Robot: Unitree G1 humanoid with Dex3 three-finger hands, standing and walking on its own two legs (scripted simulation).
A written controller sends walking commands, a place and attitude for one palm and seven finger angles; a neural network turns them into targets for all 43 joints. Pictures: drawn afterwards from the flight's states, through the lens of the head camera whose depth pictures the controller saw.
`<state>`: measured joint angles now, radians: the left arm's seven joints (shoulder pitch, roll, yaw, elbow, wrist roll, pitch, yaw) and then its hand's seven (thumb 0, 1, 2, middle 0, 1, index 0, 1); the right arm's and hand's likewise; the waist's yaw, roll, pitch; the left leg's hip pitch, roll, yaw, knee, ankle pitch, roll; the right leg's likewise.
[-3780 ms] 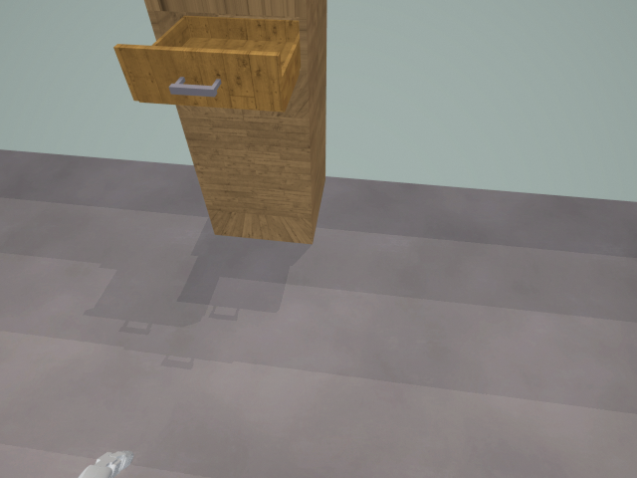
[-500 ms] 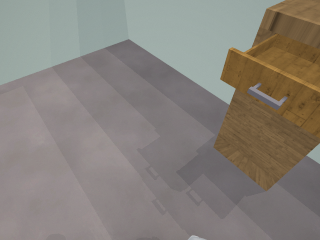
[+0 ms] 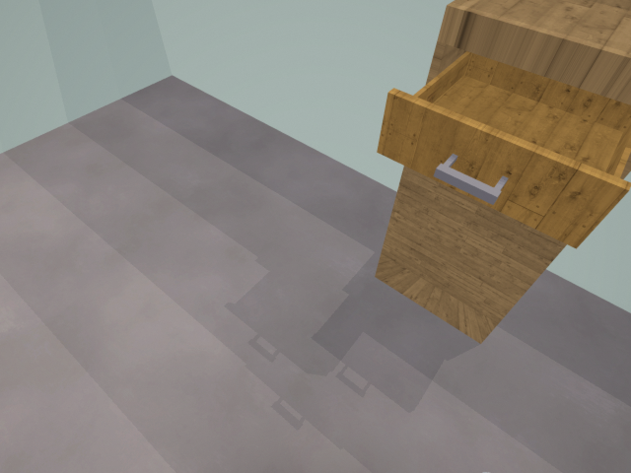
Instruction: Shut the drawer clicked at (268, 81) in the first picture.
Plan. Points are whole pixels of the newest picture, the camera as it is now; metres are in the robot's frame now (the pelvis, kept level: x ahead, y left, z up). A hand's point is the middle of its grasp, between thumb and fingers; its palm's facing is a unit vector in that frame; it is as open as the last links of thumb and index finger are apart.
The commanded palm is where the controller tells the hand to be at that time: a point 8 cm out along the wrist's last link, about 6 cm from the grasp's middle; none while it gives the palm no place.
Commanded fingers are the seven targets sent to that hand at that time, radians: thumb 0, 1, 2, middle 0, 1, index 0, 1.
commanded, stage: turn to face it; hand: left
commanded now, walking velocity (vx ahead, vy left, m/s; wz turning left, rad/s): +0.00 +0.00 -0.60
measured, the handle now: (471, 177) +0.58 -0.19 +0.06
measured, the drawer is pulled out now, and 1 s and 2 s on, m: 0.24 0.24 0.24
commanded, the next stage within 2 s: take the last steps up to it in 0.74 s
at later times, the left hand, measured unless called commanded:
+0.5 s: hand out of the picture +0.12 +0.19 -0.16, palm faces -0.32 -0.92 -0.21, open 7.4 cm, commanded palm none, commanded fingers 0.00 0.90 0.90 -0.20 -0.30 -0.20 -0.30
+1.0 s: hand out of the picture +0.11 +0.16 -0.18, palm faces -0.43 -0.89 -0.17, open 7.4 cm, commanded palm none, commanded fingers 0.00 0.90 0.90 -0.20 -0.30 -0.20 -0.30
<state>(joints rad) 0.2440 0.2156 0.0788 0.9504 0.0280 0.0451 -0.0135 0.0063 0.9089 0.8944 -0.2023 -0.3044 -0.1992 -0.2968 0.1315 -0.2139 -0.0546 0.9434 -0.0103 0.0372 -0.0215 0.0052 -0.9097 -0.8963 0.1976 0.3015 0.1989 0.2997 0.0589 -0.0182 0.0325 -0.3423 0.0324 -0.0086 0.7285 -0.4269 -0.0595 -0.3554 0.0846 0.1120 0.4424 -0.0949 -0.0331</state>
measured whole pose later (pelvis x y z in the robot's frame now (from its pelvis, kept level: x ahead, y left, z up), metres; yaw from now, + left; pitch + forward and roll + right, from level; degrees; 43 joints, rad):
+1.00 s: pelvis -0.03 +0.02 -0.01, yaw -29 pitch -1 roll -1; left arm 0.23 0.20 0.06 0.98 0.02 0.04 -0.01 0.01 0.91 0.89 -0.20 -0.30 -0.20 -0.30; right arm 0.22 -0.18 -0.04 0.98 -0.03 0.00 -0.01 0.00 -0.91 -0.90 0.20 0.30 0.20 0.30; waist 0.01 -0.02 0.02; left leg -0.25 0.05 0.08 0.58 -0.32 -0.02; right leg -0.24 0.03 0.02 0.56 -0.33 -0.01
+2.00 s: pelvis +0.15 -0.16 +0.00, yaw -30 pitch -1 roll -2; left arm 0.40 0.10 0.02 1.16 0.02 -0.04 0.02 0.00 0.92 0.89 -0.20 -0.30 -0.20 -0.30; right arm 0.12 -0.16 -0.04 1.04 -0.03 -0.03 0.00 0.00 -0.91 -0.90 0.19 0.30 0.20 0.30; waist 0.06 0.02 0.05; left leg -0.34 0.09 0.11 0.55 -0.11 -0.01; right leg -0.04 0.00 -0.21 0.43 -0.36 -0.02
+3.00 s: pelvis +0.09 -0.13 +0.00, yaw -30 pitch +0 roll +0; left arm 0.31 0.18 0.05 1.10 0.02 0.05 0.03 0.01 0.91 0.89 -0.20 -0.30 -0.20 -0.30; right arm 0.19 -0.18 -0.04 1.04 -0.02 0.02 -0.01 0.00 -0.91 -0.90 0.20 0.30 0.20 0.30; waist 0.04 -0.02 0.04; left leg -0.19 0.03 0.03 0.49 -0.31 -0.02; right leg -0.30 -0.09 -0.05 0.58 -0.32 0.03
